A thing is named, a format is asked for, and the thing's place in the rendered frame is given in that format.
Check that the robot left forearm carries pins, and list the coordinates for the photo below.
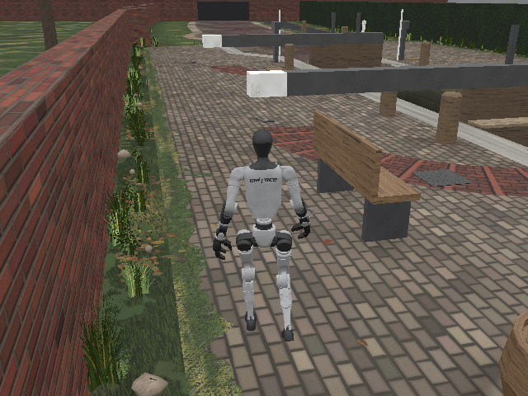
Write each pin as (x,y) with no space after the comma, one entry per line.
(223,225)

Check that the left robot thigh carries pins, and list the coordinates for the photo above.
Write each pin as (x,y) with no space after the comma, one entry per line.
(245,247)

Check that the robot right upper arm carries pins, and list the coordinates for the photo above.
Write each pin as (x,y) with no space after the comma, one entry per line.
(288,173)

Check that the robot head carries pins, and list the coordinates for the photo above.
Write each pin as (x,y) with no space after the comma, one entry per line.
(262,142)

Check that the robot left upper arm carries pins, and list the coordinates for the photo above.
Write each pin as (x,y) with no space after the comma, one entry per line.
(233,187)

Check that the right robot hand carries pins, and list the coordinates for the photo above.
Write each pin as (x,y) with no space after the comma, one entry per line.
(298,226)

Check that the robot right forearm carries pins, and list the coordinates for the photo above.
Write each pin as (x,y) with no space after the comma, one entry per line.
(302,215)

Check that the left robot hand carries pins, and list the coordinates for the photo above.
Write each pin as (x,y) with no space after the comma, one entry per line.
(217,247)

